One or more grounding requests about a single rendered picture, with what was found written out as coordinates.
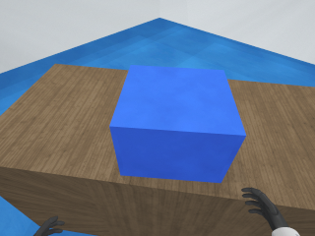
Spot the carton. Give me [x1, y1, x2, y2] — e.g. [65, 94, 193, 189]
[109, 65, 246, 183]

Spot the pedestal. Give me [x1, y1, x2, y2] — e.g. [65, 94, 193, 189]
[0, 63, 315, 236]

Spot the robot right hand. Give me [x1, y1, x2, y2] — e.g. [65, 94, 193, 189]
[241, 187, 289, 231]

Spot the robot left hand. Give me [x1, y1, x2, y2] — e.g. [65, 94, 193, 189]
[33, 215, 65, 236]

